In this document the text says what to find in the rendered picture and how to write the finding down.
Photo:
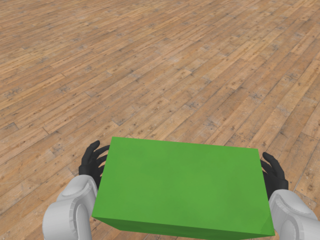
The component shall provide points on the carton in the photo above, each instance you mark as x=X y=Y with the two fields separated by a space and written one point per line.
x=190 y=190

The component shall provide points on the right robot forearm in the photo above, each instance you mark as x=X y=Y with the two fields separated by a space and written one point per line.
x=291 y=217

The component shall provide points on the right robot hand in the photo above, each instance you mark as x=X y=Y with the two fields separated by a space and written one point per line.
x=274 y=177

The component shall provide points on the left robot forearm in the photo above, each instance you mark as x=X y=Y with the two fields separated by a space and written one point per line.
x=69 y=217

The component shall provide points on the left robot hand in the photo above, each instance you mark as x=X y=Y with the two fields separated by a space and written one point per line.
x=90 y=164

